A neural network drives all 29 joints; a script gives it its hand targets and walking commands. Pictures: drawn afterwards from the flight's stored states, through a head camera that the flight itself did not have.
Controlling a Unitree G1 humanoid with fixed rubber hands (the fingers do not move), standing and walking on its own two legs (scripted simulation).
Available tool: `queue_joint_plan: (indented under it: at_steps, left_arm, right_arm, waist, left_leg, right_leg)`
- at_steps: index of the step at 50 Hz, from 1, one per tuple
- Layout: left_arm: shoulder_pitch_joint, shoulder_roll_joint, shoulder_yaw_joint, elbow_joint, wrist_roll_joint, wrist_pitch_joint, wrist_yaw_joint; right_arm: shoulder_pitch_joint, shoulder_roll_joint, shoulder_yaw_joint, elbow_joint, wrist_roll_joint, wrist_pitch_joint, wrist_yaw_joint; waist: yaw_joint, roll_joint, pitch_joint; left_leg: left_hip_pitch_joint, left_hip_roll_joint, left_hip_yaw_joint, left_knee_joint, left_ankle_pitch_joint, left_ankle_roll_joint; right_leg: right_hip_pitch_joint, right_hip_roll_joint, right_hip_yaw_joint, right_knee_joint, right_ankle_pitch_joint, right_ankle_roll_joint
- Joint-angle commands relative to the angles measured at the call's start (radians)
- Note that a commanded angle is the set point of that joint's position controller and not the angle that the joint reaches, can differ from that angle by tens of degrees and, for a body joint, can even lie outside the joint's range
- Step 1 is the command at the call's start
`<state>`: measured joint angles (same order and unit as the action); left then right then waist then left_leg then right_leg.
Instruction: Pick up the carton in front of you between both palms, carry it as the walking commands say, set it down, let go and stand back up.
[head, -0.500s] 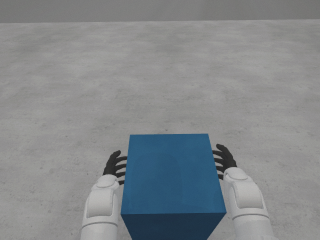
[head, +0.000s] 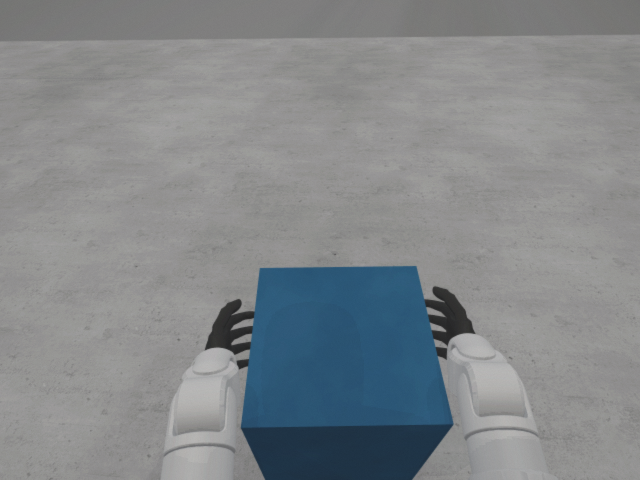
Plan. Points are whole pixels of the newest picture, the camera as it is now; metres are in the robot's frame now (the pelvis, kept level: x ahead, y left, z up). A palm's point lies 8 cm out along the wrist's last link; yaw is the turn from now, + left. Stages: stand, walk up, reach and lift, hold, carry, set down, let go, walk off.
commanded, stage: carry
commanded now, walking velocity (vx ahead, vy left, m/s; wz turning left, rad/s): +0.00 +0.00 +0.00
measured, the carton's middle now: (338, 379) +0.29 +0.00 -0.04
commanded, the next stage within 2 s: hold in 0.46 s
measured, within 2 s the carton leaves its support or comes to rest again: neither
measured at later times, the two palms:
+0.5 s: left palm (213, 365) +0.28 +0.16 +0.04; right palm (453, 350) +0.28 -0.14 +0.04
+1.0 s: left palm (198, 396) +0.23 +0.16 +0.05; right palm (443, 340) +0.29 -0.13 +0.05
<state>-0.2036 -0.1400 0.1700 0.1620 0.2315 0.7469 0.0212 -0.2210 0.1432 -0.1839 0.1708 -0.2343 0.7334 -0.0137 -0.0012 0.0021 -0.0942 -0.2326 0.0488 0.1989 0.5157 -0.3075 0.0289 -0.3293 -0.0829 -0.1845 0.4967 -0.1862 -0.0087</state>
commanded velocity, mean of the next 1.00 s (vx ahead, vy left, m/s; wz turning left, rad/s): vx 0.00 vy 0.00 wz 0.00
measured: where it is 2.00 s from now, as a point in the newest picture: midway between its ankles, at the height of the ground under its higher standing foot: outside the picture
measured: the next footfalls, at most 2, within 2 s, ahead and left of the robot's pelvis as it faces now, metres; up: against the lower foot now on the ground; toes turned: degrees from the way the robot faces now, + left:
none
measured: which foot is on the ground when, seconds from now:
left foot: down 0.00-1.00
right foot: down 0.00-1.00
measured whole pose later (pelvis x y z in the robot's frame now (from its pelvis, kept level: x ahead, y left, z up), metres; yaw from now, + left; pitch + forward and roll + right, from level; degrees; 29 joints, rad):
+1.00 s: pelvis -0.02 -0.04 +0.01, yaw +11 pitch -9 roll +0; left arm -0.29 -0.16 0.24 0.29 0.29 0.72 -0.01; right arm -0.29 0.16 -0.25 0.26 -0.30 0.72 0.01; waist 0.00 0.02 0.06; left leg -0.06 0.01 0.01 0.43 -0.21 0.00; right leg -0.10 0.00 -0.04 0.42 -0.17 -0.01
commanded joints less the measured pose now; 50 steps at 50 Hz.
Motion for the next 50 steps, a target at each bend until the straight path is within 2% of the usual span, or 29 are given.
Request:
queue_joint_plan:
  at_steps: [1,23,24,25,26,27,28,29,31,33,35,38,41,47,50]
  left_arm:
    - [-0.491,-0.866,-0.554,-0.09,-0.245,-0.045,-0.216]
    - [-0.489,-0.867,-0.555,-0.093,-0.246,-0.044,-0.216]
    - [-0.402,-0.893,-0.524,-0.069,-0.236,-0.047,-0.222]
    - [-0.401,-0.886,-0.507,-0.073,-0.212,-0.069,-0.207]
    - [-0.374,-0.857,-0.489,-0.081,-0.185,-0.078,-0.199]
    - [-0.374,-0.852,-0.474,-0.072,-0.178,-0.084,-0.188]
    - [-0.385,-0.848,-0.476,-0.07,-0.173,-0.089,-0.184]
    - [-0.389,-0.855,-0.476,-0.069,-0.179,-0.094,-0.179]
    - [-0.444,-0.865,-0.505,-0.079,-0.198,-0.094,-0.19]
    - [-0.474,-0.876,-0.532,-0.086,-0.218,-0.088,-0.205]
    - [-0.526,-0.89,-0.545,-0.075,-0.231,-0.083,-0.223]
    - [-0.548,-0.894,-0.532,-0.046,-0.239,-0.075,-0.242]
    - [-0.557,-0.9,-0.499,-0.005,-0.227,-0.069,-0.254]
    - [-0.576,-0.925,-0.45,0.044,-0.204,-0.07,-0.268]
    - [-0.643,-0.902,-0.397,0.099,-0.172,-0.088,-0.284]
  right_arm:
    - [-0.429,0.881,0.554,-0.046,0.234,-0.025,0.211]
    - [-0.425,0.88,0.551,-0.046,0.234,-0.025,0.211]
    - [-0.321,0.903,0.526,-0.084,0.218,-0.023,0.214]
    - [-0.351,0.864,0.527,-0.118,0.209,-0.036,0.215]
    - [-0.365,0.858,0.531,-0.126,0.209,-0.04,0.221]
    - [-0.391,0.849,0.542,-0.128,0.218,-0.045,0.227]
    - [-0.398,0.857,0.557,-0.119,0.228,-0.05,0.23]
    - [-0.406,0.844,0.554,-0.115,0.227,-0.055,0.232]
    - [-0.405,0.862,0.55,-0.094,0.222,-0.06,0.231]
    - [-0.39,0.866,0.524,-0.074,0.205,-0.058,0.228]
    - [-0.4,0.882,0.502,-0.036,0.19,-0.057,0.226]
    - [-0.404,0.895,0.466,0.01,0.168,-0.051,0.226]
    - [-0.428,0.913,0.454,0.041,0.16,-0.044,0.233]
    - [-0.504,0.952,0.472,0.053,0.18,-0.039,0.257]
    - [-0.587,0.984,0.456,0.098,0.184,-0.047,0.261]
  waist:
    - [0.0,0.001,-0.235]
    - [0.001,0.004,-0.238]
    - [0.005,0.066,-0.095]
    - [0.011,0.087,-0.152]
    - [0.016,0.037,-0.148]
    - [0.036,0.049,-0.163]
    - [0.039,0.026,-0.158]
    - [0.044,0.039,-0.164]
    - [0.018,0.015,-0.153]
    - [-0.012,0.024,-0.128]
    - [-0.03,0.032,-0.105]
    - [-0.042,0.025,-0.073]
    - [-0.03,0.017,-0.05]
    - [0.005,-0.006,-0.059]
    - [0.028,-0.025,-0.049]
  left_leg:
    - [0.02,0.127,-0.12,-0.103,0.175,0.001]
    - [0.015,0.127,-0.122,-0.1,0.201,0.009]
    - [0.032,-0.083,-0.319,-0.16,0.468,0.009]
    - [0.102,-0.078,-0.33,-0.154,0.519,0.005]
    - [0.242,-0.081,-0.333,-0.143,0.58,0.003]
    - [0.294,-0.083,-0.325,-0.156,0.542,-0.004]
    - [0.31,-0.084,-0.321,-0.159,0.546,-0.005]
    - [0.299,-0.085,-0.319,-0.179,0.454,-0.006]
    - [0.302,-0.081,-0.313,-0.171,0.451,-0.014]
    - [0.307,-0.08,-0.309,-0.176,0.393,-0.018]
    - [0.236,-0.077,-0.312,-0.19,0.278,-0.018]
    - [0.178,-0.083,-0.312,-0.191,0.21,-0.017]
    - [0.121,-0.091,-0.307,-0.2,0.136,-0.011]
    - [0.081,-0.107,-0.29,-0.199,0.075,0.002]
    - [0.055,-0.116,-0.275,-0.182,0.006,0.019]
  right_leg:
    - [0.137,-0.094,0.105,-0.047,0.157,-0.004]
    - [0.132,-0.092,0.099,-0.038,0.153,0.004]
    - [0.363,0.188,0.233,-0.051,0.279,-0.031]
    - [0.377,0.162,0.268,-0.062,0.327,-0.034]
    - [0.26,0.164,0.268,-0.082,0.328,-0.017]
    - [0.255,0.161,0.271,-0.094,0.299,-0.014]
    - [0.251,0.172,0.265,-0.096,0.288,-0.006]
    - [0.276,0.173,0.264,-0.1,0.239,-0.011]
    - [0.255,0.185,0.259,-0.107,0.201,-0.007]
    - [0.23,0.183,0.257,-0.116,0.155,-0.011]
    - [0.263,0.183,0.254,-0.117,0.092,-0.02]
    - [0.29,0.174,0.259,-0.124,0.069,-0.025]
    - [0.324,0.167,0.258,-0.132,0.042,-0.023]
    - [0.362,0.147,0.261,-0.144,0.005,-0.011]
    - [0.352,0.131,0.271,-0.147,-0.079,-0.002]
